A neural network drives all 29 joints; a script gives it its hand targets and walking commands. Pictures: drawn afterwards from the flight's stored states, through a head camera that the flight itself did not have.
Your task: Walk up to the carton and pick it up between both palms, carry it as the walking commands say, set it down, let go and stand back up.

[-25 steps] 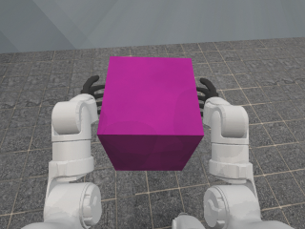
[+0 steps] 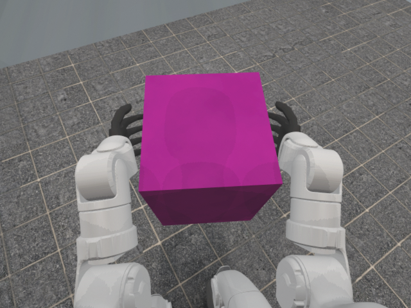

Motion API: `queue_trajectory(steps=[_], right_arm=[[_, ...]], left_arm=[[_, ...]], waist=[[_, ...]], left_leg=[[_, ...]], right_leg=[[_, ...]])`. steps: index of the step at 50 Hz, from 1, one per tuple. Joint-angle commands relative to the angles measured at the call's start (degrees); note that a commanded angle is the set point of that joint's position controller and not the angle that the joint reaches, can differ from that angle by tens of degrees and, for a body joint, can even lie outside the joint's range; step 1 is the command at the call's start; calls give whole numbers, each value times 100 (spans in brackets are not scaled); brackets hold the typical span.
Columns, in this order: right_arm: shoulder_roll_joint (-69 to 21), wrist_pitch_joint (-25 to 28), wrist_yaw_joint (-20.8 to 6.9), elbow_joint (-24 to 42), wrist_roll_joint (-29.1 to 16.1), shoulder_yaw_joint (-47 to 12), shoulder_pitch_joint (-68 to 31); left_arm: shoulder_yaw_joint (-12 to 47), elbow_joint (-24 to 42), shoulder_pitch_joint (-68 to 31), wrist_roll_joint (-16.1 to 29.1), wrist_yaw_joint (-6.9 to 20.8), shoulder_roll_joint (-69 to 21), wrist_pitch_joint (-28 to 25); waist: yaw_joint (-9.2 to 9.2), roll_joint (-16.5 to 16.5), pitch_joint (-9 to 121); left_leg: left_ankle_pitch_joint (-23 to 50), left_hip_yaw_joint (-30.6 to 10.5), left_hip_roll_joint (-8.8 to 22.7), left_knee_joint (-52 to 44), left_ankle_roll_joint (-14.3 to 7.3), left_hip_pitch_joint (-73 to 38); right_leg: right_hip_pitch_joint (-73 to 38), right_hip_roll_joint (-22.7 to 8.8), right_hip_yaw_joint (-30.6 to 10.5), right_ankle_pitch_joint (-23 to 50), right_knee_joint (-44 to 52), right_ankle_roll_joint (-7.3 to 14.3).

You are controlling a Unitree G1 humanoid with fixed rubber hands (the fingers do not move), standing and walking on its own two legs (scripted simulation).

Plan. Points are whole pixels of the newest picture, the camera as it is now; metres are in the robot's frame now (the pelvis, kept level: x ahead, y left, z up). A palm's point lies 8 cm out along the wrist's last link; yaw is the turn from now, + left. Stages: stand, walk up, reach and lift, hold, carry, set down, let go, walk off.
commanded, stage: carry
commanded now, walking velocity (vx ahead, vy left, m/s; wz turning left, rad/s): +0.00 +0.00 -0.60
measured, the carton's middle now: (205, 158) +0.38 -0.01 +0.03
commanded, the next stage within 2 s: none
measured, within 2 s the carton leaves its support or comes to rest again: neither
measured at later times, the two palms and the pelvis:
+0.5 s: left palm (239, 163) +0.33 -0.07 +0.10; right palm out of the picture +0.23 -0.34 +0.10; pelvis -0.07 -0.06 +0.00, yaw -17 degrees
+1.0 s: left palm (296, 221) +0.22 -0.13 +0.11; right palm out of the picture +0.08 -0.38 +0.12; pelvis -0.16 -0.09 +0.00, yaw -31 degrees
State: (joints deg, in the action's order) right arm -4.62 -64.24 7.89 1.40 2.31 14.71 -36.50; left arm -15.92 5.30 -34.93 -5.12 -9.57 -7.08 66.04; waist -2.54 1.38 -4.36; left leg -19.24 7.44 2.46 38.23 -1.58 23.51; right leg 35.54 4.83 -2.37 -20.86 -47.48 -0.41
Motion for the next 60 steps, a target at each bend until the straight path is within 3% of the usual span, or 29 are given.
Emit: queue_trajectory(steps=[1, 4, 7, 8, 10, 11, 12, 13, 17, 19, 24, 25, 28, 30, 31, 32, 33, 35, 36, 38, 43, 45, 46, 47, 48, 52, 55, 59, 60], right_arm=[[-5543, -11, -1329, 605, -2173, -4261, -4227], [-5409, -11, -1190, 538, -2037, -4210, -4602], [-5067, -113, -1136, 267, -1726, -3981, -4056], [-5220, -148, -1112, -60, -1638, -3905, -3752], [-5233, -242, -1202, -539, -1485, -3658, -3271], [-5360, -215, -1224, -619, -1591, -3716, -3380], [-5533, -209, -1304, -645, -1671, -3849, -3362], [-5707, -190, -1346, -653, -1846, -3937, -3865], [-5991, -139, -1454, -49, -2450, -4145, -4451], [-6141, -102, -1425, 141, -2700, -4248, -4922], [-6218, -197, -1363, 560, -3081, -4485, -5038], [-6196, -214, -1367, 521, -3084, -4433, -4913], [-6166, -232, -1451, 310, -2846, -4330, -4566], [-5982, -193, -1483, -49, -2663, -4194, -4097], [-5857, -145, -1510, -6, -2582, -4096, -4182], [-6026, -157, -1525, 104, -2559, -4210, -4140], [-6014, -134, -1486, 141, -2515, -4195, -4135], [-5926, -137, -1421, 217, -2408, -4169, -4409], [-5876, -123, -1376, 458, -2300, -4132, -4695], [-5723, -118, -1221, 618, -2113, -4142, -4665], [-5294, -259, -1150, -76, -1477, -3691, -2989], [-5359, -322, -1239, -410, -1342, -3608, -2096], [-5466, -231, -1318, 10, -1570, -3870, -3200], [-5619, -272, -1378, -155, -1582, -3911, -2800], [-5759, -207, -1455, 27, -1729, -4092, -3123], [-6106, -146, -1573, 329, -2538, -4477, -4285], [-6319, -245, -1567, 199, -2808, -4548, -4150], [-6274, -257, -1662, -7, -2904, -4510, -3873], [-6194, -177, -1660, 49, -2908, -4520, -4246]], left_arm=[[4732, 126, -4692, 2619, 1351, -5448, -9], [4842, -252, -4748, 2917, 1481, -5542, 20], [4663, -943, -4098, 2912, 1571, -5527, 144], [4608, -981, -4169, 2966, 1615, -5655, 177], [4450, -1233, -4015, 2876, 1718, -5806, 213], [4436, -1229, -4217, 2931, 1731, -5764, 171], [4380, -1083, -4294, 2917, 1736, -5710, 123], [4373, -1047, -4746, 3015, 1722, -5774, 107], [4236, -457, -4642, 2735, 1540, -5751, 3], [4205, 354, -5331, 2720, 1396, -5517, -110], [3902, 285, -4438, 2199, 1118, -5412, -38], [3918, 346, -4452, 2177, 1097, -5311, -12], [3983, 81, -4208, 2002, 1052, -5246, 64], [3968, -86, -4026, 1943, 1081, -4913, 79], [4244, 125, -4459, 2196, 1134, -5267, 76], [4261, 89, -4305, 2155, 1173, -5266, 96], [4443, 62, -4405, 2230, 1194, -5401, 76], [4557, 215, -5013, 2539, 1308, -5530, 70], [4620, 150, -5138, 2682, 1383, -5726, 127], [4721, -63, -4820, 2813, 1464, -5677, 172], [4546, -966, -3499, 2870, 1697, -5712, 303], [4416, -1014, -3048, 2737, 1775, -5768, 287], [4575, -648, -4051, 2865, 1772, -5809, 166], [4418, -877, -3556, 2816, 1785, -5935, 183], [4534, -474, -3916, 2786, 1739, -5830, 75], [4407, 346, -4417, 2528, 1454, -5542, -61], [4136, 226, -3900, 2228, 1330, -5507, 3], [3926, -143, -3215, 1875, 1217, -5343, 32], [3993, -94, -3610, 1906, 1189, -5178, 3]], waist=[[160, -553, 3121], [132, -669, 3176], [146, -1546, 3363], [180, -1327, 3234], [210, -1096, 3098], [232, 99, 3323], [247, 1283, 3197], [285, 980, 2981], [329, 399, 3227], [324, 515, 3787], [356, 852, 4250], [361, 508, 4113], [292, 646, 4088], [151, -363, 3985], [256, -1968, 4151], [201, -1998, 3815], [212, -1551, 3674], [180, -607, 3184], [168, -556, 3172], [127, -544, 3182], [149, -1509, 3364], [115, -854, 3514], [169, 271, 3651], [209, 969, 3545], [300, 923, 3497], [359, 498, 3341], [338, 1005, 3669], [227, 550, 3676], [199, 35, 3832]], left_leg=[[5019, -1002, 1979, -756, -598, -2781], [4104, -346, 1852, -613, -396, -2632], [3525, 158, 1748, -404, -199, -2388], [3085, 336, 1661, -233, -47, -2239], [2003, 569, 1339, 381, 376, -1470], [1036, 533, 950, 1083, 732, -429], [-1545, 413, 492, 1721, 961, 832], [-1804, -19, 564, 2238, 998, 1201], [-1143, -173, 308, 2238, 969, 1212], [-860, -297, 274, 2144, 897, 1127], [-771, -348, 49, 1313, 732, 426], [-774, -292, -81, 990, 729, 361], [-572, -286, -187, -377, 538, -644], [1012, -899, 706, -1346, 176, -2464], [2801, -2035, 1935, -1125, -358, -3111], [4158, -2149, 2565, -1048, -985, -3194], [4383, -1594, 2598, -896, -1026, -2842], [4489, -1115, 2154, -784, -722, -2641], [4693, -968, 2053, -777, -654, -2709], [4517, -486, 1897, -513, -408, -2790], [3947, 97, 1736, 70, 79, -2428], [3194, 191, 1313, 619, 585, -1327], [1370, 242, 978, 1154, 859, -288], [-1091, 154, 742, 1452, 940, 640], [-1548, 69, 574, 1476, 947, 1046], [-1078, -23, 378, 1768, 811, 693], [-873, -44, 290, 1536, 569, 468], [416, -62, 105, -897, 227, -957], [620, -423, 418, -1251, 78, -1547]], right_leg=[[370, -657, 522, -365, -876, -120], [-201, -474, 697, -197, -128, -202], [-942, -363, 951, 139, 781, -297], [-1225, -257, 1218, 476, 1260, -274], [-2019, -625, 481, 1420, 2158, -33], [-2872, -1521, -744, 3700, 1974, 295], [-3493, -2289, -1774, 5960, 1737, 712], [-3548, -2382, -1627, 6788, 1498, 821], [-3445, -1722, -1056, 5470, 1657, 797], [-3662, -1738, -1028, 4212, 1819, 798], [-3615, -1703, -1361, 2780, 2138, 828], [-3575, -1752, -1504, 2744, 2158, 873], [-3087, -1476, -1164, 3342, 1855, 670], [-1510, -915, -502, 2778, 1144, 201], [-448, -348, 52, 378, 246, -5], [263, -299, 237, -918, -770, -92], [298, -687, 24, -927, -1014, -19], [269, -684, 361, -567, -922, -1], [244, -673, 484, -317, -910, -38], [4, -550, 579, -116, -169, -150], [-1338, -318, 1017, 700, 1816, -174], [-2630, -935, 188, 2964, 2113, 106], [-3385, -1767, -724, 5561, 1534, 424], [-3848, -2074, -958, 6989, 1251, 642], [-4081, -2093, -696, 7175, 1267, 918], [-3081, -1929, -642, 4681, 1896, 832], [-3208, -1758, -327, 2979, 2054, 855], [-2433, -1498, -78, 1556, 1970, 636], [-2185, -1473, -106, 1641, 1793, 522]])
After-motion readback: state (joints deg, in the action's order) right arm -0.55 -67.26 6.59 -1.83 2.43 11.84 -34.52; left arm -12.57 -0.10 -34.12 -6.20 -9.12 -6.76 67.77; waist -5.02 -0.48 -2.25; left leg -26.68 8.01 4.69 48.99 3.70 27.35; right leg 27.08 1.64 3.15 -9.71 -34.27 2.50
